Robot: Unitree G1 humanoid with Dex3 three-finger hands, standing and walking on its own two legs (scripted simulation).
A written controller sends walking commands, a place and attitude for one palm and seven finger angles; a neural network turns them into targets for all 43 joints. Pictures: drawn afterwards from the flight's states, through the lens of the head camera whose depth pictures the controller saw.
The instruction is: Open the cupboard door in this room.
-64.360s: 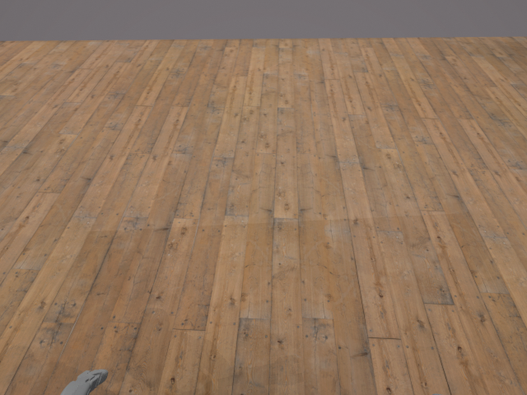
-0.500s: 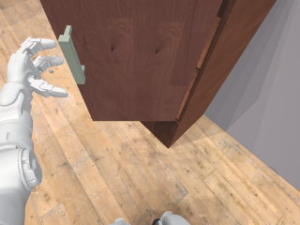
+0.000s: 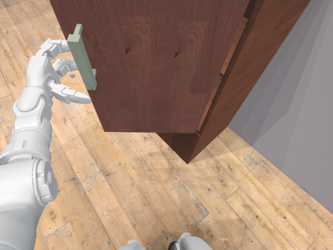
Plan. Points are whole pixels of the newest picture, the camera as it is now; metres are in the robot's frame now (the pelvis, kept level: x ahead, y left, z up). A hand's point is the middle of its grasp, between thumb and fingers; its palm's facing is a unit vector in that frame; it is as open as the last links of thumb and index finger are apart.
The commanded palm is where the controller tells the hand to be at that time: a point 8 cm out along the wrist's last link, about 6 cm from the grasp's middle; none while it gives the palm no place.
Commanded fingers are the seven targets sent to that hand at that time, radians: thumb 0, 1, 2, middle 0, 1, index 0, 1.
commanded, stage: slide the fingers in behind the handle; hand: left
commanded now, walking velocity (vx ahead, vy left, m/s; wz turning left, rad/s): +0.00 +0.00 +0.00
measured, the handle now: (85, 59) +0.55 +0.16 +0.10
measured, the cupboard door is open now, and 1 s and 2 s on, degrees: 48 48 48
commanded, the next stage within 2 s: close the thumb around the handle in 1.20 s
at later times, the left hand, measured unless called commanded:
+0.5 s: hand (83, 75) +0.50 +0.16 +0.10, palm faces -0.06 -1.00 +0.00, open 14.0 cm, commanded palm +0.47 +0.21 +0.10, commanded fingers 0.00 -0.50 0.30 -0.30 -1.20 -0.30 -1.20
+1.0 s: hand (93, 77) +0.49 +0.14 +0.10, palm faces -0.02 -1.00 -0.02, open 14.1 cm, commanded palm +0.47 +0.18 +0.10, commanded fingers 0.00 -0.50 0.30 -0.30 -1.20 -0.30 -1.20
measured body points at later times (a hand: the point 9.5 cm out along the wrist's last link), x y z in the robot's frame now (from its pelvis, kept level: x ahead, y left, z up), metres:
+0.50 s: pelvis +0.01 -0.01 +0.00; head +0.10 +0.00 +0.44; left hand +0.49 +0.21 +0.11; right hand +0.01 -0.27 -0.11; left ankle -0.02 +0.06 -0.70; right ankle +0.01 -0.09 -0.70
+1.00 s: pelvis +0.00 -0.01 +0.00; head +0.10 -0.01 +0.44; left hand +0.49 +0.19 +0.10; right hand +0.01 -0.27 -0.12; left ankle -0.02 +0.06 -0.70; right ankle +0.01 -0.09 -0.70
